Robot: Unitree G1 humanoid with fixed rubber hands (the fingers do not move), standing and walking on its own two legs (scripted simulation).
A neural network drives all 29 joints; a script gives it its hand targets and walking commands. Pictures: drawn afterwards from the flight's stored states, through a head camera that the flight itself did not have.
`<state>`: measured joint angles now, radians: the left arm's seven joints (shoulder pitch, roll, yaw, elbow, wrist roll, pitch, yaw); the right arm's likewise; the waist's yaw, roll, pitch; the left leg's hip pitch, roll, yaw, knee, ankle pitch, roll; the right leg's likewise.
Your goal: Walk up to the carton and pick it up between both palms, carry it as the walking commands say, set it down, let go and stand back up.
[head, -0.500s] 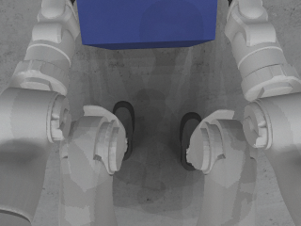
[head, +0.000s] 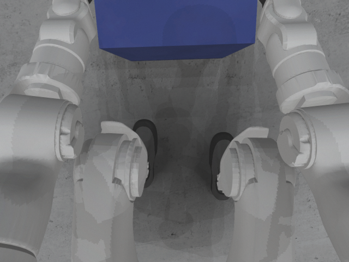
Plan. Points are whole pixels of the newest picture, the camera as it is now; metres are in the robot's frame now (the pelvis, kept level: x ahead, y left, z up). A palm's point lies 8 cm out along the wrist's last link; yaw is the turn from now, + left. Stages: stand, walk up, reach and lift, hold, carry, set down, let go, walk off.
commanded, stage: reach and lift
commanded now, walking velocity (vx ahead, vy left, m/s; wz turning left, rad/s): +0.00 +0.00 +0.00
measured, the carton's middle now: (175, 8) +0.53 +0.04 -0.24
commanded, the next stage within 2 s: none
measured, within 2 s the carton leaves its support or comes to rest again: leaves its support in 0.26 s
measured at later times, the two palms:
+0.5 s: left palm out of the picture +0.53 +0.20 -0.14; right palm out of the picture +0.54 -0.13 -0.14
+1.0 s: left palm out of the picture +0.53 +0.20 -0.08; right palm out of the picture +0.54 -0.12 -0.08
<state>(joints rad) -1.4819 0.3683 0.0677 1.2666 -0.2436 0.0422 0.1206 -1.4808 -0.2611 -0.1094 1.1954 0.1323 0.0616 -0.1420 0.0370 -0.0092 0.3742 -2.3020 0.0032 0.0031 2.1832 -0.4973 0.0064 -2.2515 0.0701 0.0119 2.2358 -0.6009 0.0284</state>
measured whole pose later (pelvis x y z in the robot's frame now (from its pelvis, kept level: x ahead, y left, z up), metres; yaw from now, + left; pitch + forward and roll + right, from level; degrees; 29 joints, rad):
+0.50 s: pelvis +0.00 +0.00 +0.00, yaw -1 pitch +37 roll +0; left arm -1.37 0.31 0.17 1.08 -0.13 0.16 0.12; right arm -1.34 -0.21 -0.21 0.99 0.07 0.17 -0.14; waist 0.05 -0.03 0.25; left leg -2.33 -0.01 -0.02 2.19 -0.51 -0.01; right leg -2.28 0.10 0.01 2.24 -0.60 0.04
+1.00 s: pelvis +0.01 +0.00 +0.04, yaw -1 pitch +45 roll -2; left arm -1.24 0.21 0.34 0.84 0.04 0.28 0.09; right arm -1.23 -0.13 -0.36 0.80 -0.06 0.26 -0.09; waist 0.04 -0.03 0.04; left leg -2.33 -0.06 -0.04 2.05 -0.50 -0.03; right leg -2.28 0.11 0.02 2.08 -0.59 0.05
